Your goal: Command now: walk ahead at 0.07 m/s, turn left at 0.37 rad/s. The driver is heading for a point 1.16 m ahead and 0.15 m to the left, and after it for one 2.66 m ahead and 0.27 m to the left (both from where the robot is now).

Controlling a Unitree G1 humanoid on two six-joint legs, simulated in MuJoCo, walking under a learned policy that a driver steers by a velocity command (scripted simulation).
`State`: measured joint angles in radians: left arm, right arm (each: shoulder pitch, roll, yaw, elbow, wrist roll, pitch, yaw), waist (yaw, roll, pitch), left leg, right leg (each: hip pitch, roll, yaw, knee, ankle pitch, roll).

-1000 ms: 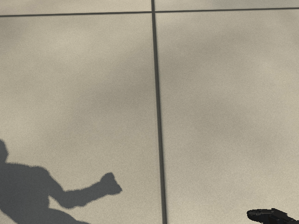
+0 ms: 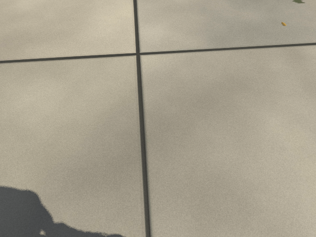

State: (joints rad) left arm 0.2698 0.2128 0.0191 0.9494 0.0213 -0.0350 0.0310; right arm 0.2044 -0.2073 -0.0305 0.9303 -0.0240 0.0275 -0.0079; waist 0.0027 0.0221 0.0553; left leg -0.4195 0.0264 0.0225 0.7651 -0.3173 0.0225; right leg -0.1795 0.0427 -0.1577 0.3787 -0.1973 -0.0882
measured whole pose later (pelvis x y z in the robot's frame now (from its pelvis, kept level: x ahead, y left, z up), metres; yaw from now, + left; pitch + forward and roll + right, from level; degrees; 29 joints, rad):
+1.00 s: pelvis +0.02 +0.01 +0.01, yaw +17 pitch +0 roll +0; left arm 0.32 0.24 0.05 0.98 0.02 -0.01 0.01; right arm 0.19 -0.26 -0.04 0.96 -0.02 -0.01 0.01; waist 0.03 0.00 0.01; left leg -0.19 -0.02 0.02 0.55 -0.40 0.04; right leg -0.10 0.03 0.02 0.31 -0.20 -0.04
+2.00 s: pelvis +0.50 +0.08 -0.01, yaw -5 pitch +2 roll -1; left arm 0.45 0.25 0.05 0.96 0.02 -0.06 0.02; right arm 0.01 -0.24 -0.01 0.77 -0.03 -0.04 0.04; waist 0.09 0.04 0.04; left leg -0.58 0.04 0.03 0.58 -0.03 0.02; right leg 0.10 0.14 0.15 0.22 -0.33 -0.12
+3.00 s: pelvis +1.02 +0.06 +0.00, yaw +15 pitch +1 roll -1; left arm 0.41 0.23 0.04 0.94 0.02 -0.09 0.01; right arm 0.07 -0.24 -0.05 0.77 -0.04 0.01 0.07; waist 0.05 0.04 0.05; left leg -0.62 0.07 0.07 0.73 -0.05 0.07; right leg 0.06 0.01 -0.28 0.24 -0.31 -0.01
